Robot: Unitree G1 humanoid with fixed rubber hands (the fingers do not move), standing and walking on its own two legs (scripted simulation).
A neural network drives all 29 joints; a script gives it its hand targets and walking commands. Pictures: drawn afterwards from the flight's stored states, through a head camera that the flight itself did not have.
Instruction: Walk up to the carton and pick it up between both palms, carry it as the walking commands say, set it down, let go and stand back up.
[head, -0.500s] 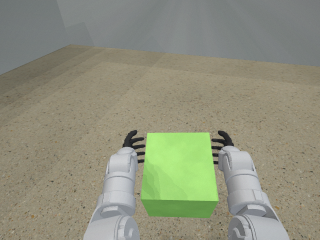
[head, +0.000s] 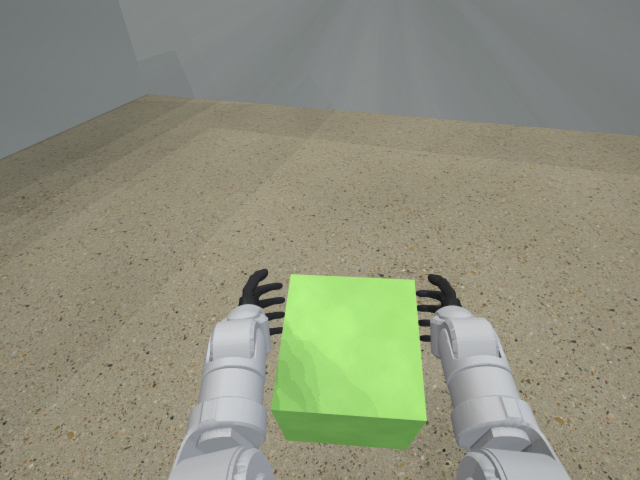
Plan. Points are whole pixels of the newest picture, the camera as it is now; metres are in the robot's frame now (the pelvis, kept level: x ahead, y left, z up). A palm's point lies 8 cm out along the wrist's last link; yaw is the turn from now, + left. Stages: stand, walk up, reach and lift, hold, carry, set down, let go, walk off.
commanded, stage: reach and lift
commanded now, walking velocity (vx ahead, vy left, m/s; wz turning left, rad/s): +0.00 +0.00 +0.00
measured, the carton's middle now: (348, 362) +0.31 +0.00 -0.03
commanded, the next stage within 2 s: hold in 0.40 s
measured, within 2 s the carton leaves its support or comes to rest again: neither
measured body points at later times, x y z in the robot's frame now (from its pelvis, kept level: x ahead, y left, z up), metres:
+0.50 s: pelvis -0.01 +0.00 +0.00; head -0.11 -0.01 +0.44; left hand +0.30 +0.13 +0.07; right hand +0.30 -0.14 +0.06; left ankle +0.02 +0.12 -0.73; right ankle +0.05 -0.11 -0.73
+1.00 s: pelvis -0.01 +0.00 +0.00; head -0.11 -0.01 +0.44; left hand +0.30 +0.13 +0.07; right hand +0.29 -0.14 +0.06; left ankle +0.02 +0.12 -0.73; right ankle +0.05 -0.11 -0.73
